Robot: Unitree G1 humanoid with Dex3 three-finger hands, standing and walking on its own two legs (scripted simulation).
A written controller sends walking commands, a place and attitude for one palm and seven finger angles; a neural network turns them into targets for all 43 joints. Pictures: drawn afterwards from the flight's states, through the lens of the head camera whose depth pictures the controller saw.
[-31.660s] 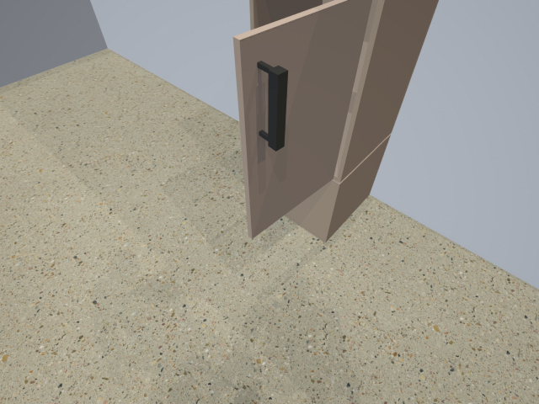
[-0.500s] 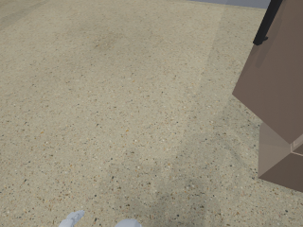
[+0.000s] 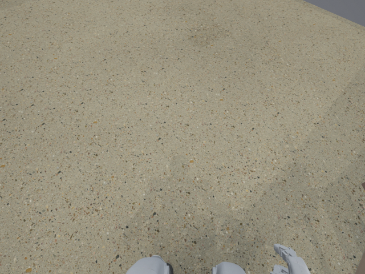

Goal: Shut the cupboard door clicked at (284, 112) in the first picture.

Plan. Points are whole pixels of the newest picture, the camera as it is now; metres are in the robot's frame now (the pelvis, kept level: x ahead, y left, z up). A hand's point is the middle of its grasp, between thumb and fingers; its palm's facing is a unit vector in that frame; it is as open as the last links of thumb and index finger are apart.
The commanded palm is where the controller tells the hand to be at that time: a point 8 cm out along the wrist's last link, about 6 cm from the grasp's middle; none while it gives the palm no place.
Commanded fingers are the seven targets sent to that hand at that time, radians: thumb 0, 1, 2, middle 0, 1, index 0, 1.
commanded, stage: walk to a spot facing it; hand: left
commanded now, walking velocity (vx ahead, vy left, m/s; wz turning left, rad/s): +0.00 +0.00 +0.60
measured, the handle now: out of the picture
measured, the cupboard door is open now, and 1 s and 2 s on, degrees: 50 50 50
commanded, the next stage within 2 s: turn to face it in 0.78 s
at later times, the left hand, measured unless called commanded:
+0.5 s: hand (117, 246) +0.18 +0.17 -0.13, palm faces +0.22 -0.93 -0.28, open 7.4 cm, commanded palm none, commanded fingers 0.00 0.90 0.90 -0.20 -0.30 -0.20 -0.30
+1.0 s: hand out of the picture -0.01 +0.20 -0.17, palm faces +0.58 -0.77 -0.26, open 7.4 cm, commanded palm none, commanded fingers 0.00 0.90 0.90 -0.20 -0.30 -0.20 -0.30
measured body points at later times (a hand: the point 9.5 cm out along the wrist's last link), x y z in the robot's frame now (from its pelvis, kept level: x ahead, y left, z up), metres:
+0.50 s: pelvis +0.08 -0.06 +0.01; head +0.13 -0.06 +0.46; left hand +0.16 +0.22 -0.10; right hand +0.17 -0.31 -0.14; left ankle +0.02 +0.04 -0.67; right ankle +0.10 -0.17 -0.72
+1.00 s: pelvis +0.08 -0.01 +0.01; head +0.10 +0.04 +0.46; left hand -0.04 +0.24 -0.15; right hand +0.33 -0.14 -0.10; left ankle +0.05 +0.08 -0.72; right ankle +0.13 -0.16 -0.65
